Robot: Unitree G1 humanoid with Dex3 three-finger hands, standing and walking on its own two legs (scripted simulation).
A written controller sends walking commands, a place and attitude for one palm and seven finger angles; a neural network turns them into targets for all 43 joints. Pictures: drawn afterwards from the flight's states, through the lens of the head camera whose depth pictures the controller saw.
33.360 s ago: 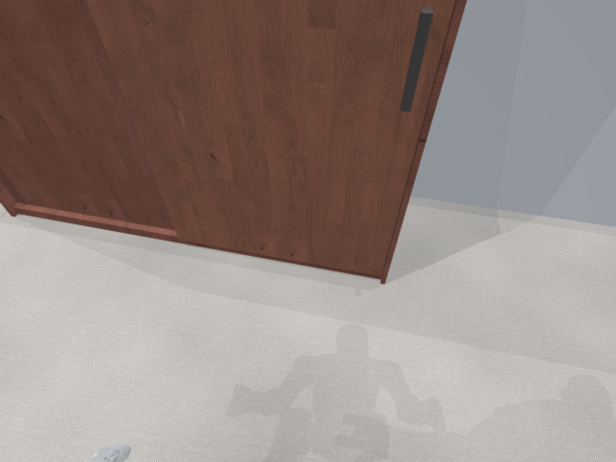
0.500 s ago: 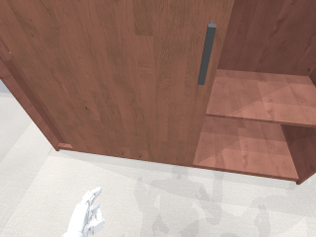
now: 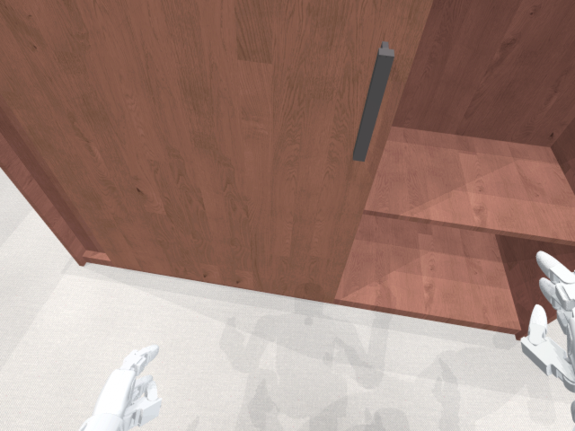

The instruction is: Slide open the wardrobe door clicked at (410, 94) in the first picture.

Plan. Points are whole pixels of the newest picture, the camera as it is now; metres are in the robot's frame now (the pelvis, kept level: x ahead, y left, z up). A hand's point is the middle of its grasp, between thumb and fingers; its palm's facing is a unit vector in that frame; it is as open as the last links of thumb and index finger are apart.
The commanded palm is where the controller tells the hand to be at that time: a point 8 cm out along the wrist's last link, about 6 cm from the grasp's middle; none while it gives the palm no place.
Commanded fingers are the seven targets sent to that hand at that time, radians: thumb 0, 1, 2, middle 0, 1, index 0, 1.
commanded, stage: let the arm hang, fingers relaxed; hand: right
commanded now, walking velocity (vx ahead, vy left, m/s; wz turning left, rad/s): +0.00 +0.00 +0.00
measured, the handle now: (370, 105) +0.63 -0.10 +0.13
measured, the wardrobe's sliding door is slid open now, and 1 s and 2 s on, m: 0.68 0.68 0.68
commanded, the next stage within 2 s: look to check the result in 1.02 s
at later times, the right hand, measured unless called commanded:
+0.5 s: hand out of the picture -0.06 -0.19 -0.17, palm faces +0.01 +0.98 -0.21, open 7.2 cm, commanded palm none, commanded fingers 0.00 -0.90 -0.90 0.20 0.30 0.20 0.30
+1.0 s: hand out of the picture -0.02 -0.18 -0.17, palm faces +0.01 +0.98 -0.18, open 7.3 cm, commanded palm none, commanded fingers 0.00 -0.90 -0.90 0.20 0.30 0.20 0.30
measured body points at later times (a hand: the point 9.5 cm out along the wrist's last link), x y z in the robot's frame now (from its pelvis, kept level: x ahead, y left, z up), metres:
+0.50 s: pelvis -0.03 +0.00 +0.01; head +0.00 -0.01 +0.46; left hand -0.03 +0.22 -0.15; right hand -0.06 -0.24 -0.15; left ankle -0.03 +0.13 -0.73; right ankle -0.01 -0.10 -0.73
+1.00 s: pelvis -0.03 -0.01 +0.01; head -0.02 -0.01 +0.46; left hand -0.04 +0.21 -0.15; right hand -0.02 -0.23 -0.15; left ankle -0.03 +0.13 -0.73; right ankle -0.01 -0.10 -0.73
